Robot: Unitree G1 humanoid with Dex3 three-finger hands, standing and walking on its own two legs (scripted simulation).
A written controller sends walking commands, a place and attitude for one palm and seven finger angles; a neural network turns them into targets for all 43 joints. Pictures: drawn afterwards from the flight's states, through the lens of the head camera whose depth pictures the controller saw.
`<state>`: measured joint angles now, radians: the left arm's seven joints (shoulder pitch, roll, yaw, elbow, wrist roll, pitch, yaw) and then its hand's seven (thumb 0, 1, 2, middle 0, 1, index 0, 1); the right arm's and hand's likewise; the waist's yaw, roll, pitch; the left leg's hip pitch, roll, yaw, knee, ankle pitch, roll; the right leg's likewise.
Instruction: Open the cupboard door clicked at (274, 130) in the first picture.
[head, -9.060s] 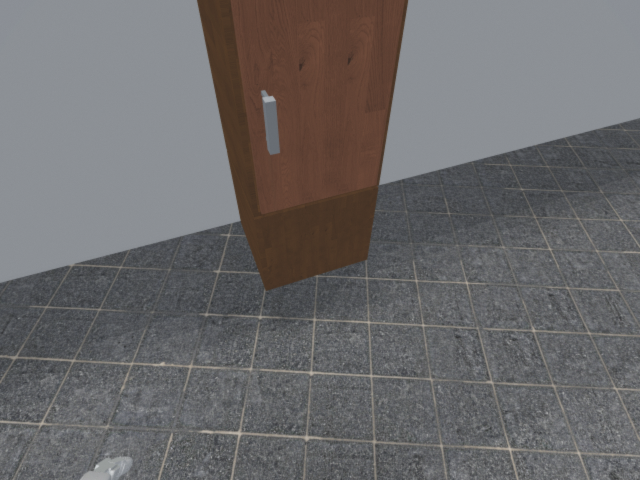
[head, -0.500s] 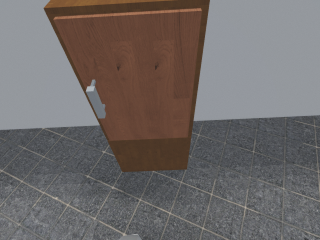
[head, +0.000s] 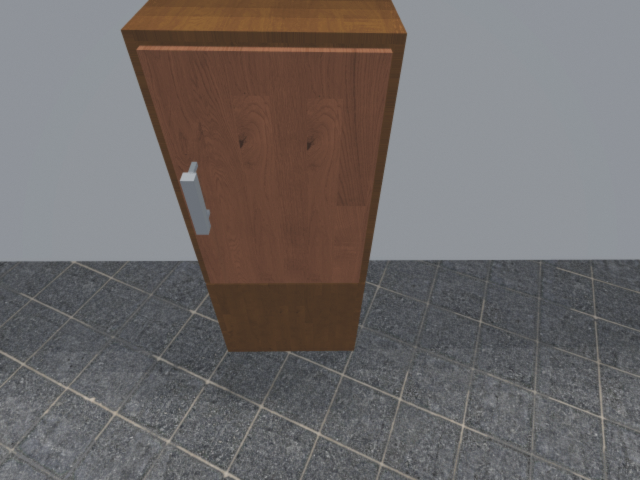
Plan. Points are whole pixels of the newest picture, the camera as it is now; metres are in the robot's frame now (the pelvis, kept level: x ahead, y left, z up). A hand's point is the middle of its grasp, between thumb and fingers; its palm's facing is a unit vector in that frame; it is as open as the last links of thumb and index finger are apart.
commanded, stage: come to a stop and stand still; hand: left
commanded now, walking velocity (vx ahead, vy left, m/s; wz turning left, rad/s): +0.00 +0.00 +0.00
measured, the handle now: (198, 198) +0.61 +0.29 -0.03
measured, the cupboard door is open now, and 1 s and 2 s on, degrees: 0 0 0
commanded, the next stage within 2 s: look again from close up in 1.08 s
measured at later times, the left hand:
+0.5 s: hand out of the picture -0.02 +0.17 -0.18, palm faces +0.06 -0.99 -0.14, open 7.4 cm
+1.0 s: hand out of the picture +0.03 +0.19 -0.18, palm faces +0.04 -0.98 -0.18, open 7.4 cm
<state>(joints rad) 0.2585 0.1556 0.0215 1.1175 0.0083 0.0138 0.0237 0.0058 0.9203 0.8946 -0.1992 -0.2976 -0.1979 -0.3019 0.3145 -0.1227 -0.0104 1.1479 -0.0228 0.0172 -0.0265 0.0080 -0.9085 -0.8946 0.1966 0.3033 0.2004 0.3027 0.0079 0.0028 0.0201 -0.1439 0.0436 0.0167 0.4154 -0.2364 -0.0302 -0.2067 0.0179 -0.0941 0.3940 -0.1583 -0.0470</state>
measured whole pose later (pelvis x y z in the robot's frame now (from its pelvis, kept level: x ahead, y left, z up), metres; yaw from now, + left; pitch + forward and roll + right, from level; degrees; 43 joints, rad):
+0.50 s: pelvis +0.01 +0.02 +0.00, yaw +0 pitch -1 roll +0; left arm 0.33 0.10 0.01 1.15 0.01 -0.01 0.03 0.00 0.91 0.89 -0.20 -0.30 -0.20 -0.30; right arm 0.35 -0.08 0.00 1.14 -0.01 -0.02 -0.04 0.01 -0.91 -0.89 0.20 0.30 0.20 0.30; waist 0.01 -0.01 0.01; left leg -0.15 0.01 0.03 0.40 -0.24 0.00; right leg -0.23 -0.01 -0.07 0.41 -0.17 -0.02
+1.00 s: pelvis +0.04 +0.02 +0.00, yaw +0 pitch -1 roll +0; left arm 0.29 0.13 0.00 1.15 0.01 -0.02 0.04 0.01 0.91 0.89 -0.20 -0.30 -0.20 -0.30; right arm 0.31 -0.12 0.00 1.15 -0.01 -0.03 -0.04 0.01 -0.91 -0.89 0.20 0.30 0.20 0.30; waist 0.01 0.00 0.02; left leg -0.08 0.01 0.03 0.37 -0.27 0.00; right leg -0.17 -0.01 -0.07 0.39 -0.21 -0.01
